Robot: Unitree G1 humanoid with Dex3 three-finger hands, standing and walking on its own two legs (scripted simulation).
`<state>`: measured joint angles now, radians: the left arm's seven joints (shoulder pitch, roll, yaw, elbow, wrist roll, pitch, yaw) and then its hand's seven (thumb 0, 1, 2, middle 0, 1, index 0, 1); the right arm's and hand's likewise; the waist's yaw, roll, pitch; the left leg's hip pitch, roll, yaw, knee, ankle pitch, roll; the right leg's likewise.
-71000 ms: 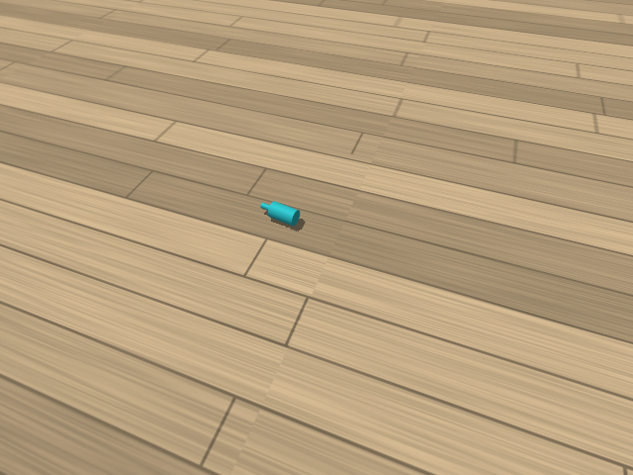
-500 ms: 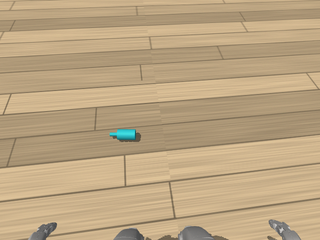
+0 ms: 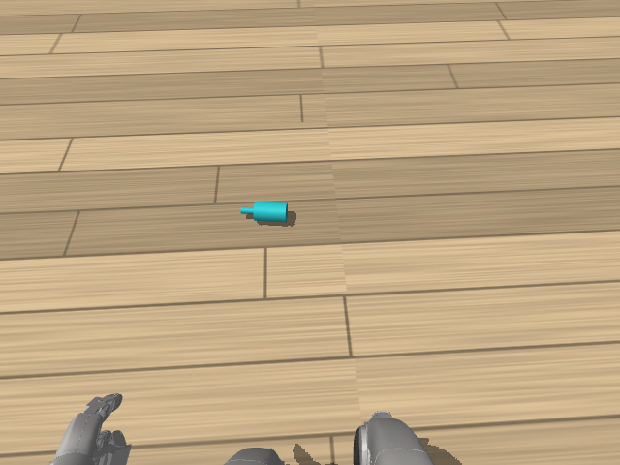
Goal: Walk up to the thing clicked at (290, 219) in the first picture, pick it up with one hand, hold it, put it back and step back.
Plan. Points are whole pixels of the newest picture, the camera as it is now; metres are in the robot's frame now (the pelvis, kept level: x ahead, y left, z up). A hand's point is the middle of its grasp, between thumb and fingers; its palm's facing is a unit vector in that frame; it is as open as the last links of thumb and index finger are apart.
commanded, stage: step back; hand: left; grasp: from above
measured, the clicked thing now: (264, 211) +0.98 +0.23 -0.71
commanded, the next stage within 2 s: stand in 1.42 s
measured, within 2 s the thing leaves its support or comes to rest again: neither
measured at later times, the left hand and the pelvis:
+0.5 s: hand out of the picture -0.09 +0.26 -0.12, palm faces -0.03 -0.90 -0.43, open 7.4 cm; pelvis -0.14 -0.02 +0.02, yaw -3 degrees
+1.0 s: hand out of the picture -0.07 +0.26 -0.12, palm faces +0.01 -0.93 -0.37, open 7.4 cm; pelvis -0.13 -0.01 +0.02, yaw +0 degrees
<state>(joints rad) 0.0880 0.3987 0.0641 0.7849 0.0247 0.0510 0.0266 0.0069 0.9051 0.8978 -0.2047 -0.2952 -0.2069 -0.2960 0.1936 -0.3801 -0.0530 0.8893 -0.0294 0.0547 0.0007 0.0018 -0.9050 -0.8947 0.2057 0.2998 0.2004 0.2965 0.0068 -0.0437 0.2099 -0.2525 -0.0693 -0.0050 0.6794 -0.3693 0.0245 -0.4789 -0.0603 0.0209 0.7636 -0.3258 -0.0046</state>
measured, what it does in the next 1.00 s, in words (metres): walks backwards: right foot, then left foot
